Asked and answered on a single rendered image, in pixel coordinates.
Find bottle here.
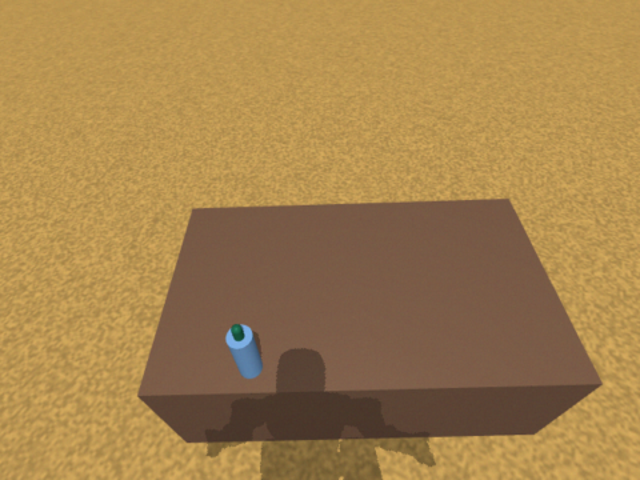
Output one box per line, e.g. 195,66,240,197
226,324,263,379

